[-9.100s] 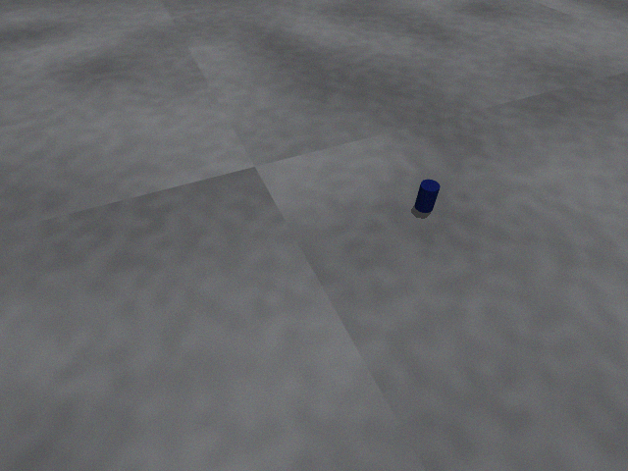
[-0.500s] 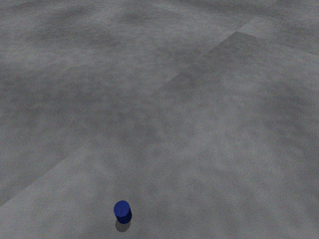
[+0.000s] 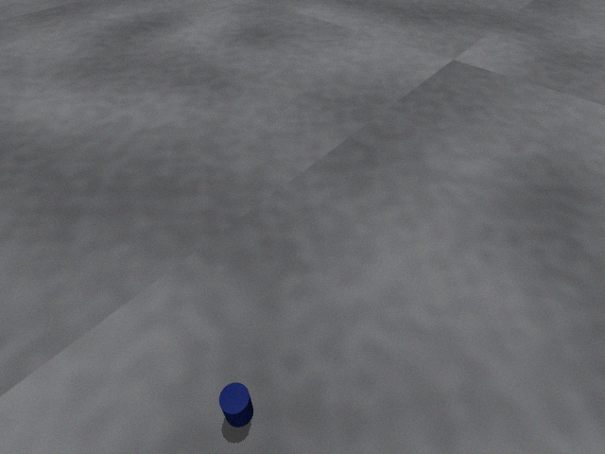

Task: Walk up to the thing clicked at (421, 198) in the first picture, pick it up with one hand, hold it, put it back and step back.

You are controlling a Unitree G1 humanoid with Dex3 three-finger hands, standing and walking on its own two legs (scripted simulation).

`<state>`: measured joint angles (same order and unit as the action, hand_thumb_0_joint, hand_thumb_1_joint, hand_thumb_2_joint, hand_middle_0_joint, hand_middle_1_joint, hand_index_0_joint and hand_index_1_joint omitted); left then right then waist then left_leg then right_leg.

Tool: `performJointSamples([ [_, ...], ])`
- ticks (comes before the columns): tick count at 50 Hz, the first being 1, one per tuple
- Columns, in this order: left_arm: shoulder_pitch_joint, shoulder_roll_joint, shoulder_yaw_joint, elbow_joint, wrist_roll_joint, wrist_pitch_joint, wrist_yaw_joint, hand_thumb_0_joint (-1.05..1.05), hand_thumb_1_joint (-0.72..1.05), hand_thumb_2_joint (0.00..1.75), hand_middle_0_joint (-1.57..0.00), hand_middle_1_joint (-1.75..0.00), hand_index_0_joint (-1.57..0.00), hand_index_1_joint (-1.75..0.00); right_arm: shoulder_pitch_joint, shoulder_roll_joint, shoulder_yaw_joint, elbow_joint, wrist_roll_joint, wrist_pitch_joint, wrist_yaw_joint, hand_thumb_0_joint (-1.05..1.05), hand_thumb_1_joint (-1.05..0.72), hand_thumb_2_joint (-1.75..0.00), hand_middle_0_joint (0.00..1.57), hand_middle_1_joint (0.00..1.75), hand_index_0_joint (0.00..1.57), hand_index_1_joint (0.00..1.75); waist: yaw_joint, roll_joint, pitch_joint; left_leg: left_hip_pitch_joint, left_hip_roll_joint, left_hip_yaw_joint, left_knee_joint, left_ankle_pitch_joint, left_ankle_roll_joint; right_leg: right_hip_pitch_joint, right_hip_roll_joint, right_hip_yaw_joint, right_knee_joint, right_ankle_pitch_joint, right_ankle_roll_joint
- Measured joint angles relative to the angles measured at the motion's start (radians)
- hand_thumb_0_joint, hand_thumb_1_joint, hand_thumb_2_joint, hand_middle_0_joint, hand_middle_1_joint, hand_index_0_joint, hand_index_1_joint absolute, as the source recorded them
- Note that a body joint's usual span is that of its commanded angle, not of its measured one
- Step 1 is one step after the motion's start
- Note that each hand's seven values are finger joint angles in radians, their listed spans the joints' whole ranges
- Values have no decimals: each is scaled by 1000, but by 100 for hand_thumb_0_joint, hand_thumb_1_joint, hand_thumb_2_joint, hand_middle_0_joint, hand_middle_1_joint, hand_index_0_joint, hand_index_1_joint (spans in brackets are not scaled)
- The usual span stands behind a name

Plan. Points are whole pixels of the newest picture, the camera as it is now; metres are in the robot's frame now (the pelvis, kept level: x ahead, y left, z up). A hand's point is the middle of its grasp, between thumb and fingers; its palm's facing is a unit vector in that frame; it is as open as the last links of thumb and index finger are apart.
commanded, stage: stand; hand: left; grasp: from the side
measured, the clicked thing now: (237, 405) +0.42 +0.21 -0.72
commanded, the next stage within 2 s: go down in 0.86 s
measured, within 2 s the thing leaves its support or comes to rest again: neither
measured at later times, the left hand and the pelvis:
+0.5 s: hand out of the picture +0.07 +0.26 -0.16, palm faces -0.02 -0.94 -0.35, open 7.4 cm; pelvis +0.00 +0.00 +0.00, yaw +0 degrees
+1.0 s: hand out of the picture +0.07 +0.26 -0.15, palm faces +0.00 -0.94 -0.35, open 7.4 cm; pelvis +0.00 +0.00 +0.00, yaw +0 degrees
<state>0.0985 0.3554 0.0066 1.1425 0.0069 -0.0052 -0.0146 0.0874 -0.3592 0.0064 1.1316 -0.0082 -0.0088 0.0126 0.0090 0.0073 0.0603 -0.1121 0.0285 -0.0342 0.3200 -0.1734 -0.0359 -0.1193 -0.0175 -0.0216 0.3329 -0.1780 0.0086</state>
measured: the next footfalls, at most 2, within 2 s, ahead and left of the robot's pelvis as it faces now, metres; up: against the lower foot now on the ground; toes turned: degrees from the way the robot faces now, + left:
none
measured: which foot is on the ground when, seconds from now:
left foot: down 0.00-1.00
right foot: down 0.00-1.00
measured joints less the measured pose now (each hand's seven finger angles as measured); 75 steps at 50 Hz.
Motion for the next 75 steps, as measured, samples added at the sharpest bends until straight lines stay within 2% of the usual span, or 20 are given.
performJointSamples([
  [49,16,1,-3,-14,1,-1,1,1,91,89,-21,-30,-20,-30,22,1,1,-7,-1,1,0,0,-90,-90,21,30,20,30,-2,1,-4,-3,-3,-1,6,-4,3,0,-3,-1,1,-2,3],
  [51,21,-9,13,-70,-21,-7,13,1,89,89,-20,-30,-20,-30,51,4,2,-93,27,-6,-18,1,-92,-90,21,30,20,30,-6,3,-8,-48,-5,-3,43,-17,7,-42,-5,-2,35,-14,3],
  [54,-56,-27,61,-67,-15,-26,12,1,80,84,-17,-28,-16,-29,76,26,-3,-203,50,-33,-39,1,-94,-91,21,30,20,30,-7,3,2,-129,-6,-6,114,-39,8,-121,-5,-3,101,-35,2],
  [58,-146,-15,140,-67,35,-11,-9,1,61,70,-10,-26,-10,-26,89,78,-19,-290,34,-44,-42,1,-97,-91,21,30,20,30,-16,-16,-21,-253,-2,0,219,-78,3,-249,-1,6,207,-70,0],
  [61,-148,-11,173,-120,54,20,-14,1,45,56,-7,-23,-7,-22,109,104,-26,-338,28,-46,-38,1,-96,-91,21,30,20,30,-24,-21,-39,-303,0,8,276,-107,5,-301,2,16,259,-94,1],
  [69,-55,-21,206,-279,59,140,-23,0,0,26,-5,-13,-5,-13,157,114,-29,-439,29,-56,-27,1,-92,-90,21,30,20,30,-40,-6,-96,-422,0,15,423,-188,16,-413,3,26,384,-159,12],
  [75,30,-31,208,-441,47,183,-25,0,-27,15,-6,-11,-6,-10,161,104,-37,-495,28,-88,-36,1,-89,-89,21,30,20,30,-35,-3,-124,-538,-2,9,564,-258,21,-522,1,24,514,-223,19],
])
